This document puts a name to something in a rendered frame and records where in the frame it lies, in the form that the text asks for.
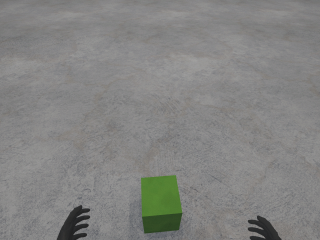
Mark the robot left hand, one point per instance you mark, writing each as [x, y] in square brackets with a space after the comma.
[68, 229]

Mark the robot right hand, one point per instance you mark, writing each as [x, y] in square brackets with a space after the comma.
[268, 230]

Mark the carton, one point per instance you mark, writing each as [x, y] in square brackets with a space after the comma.
[161, 205]

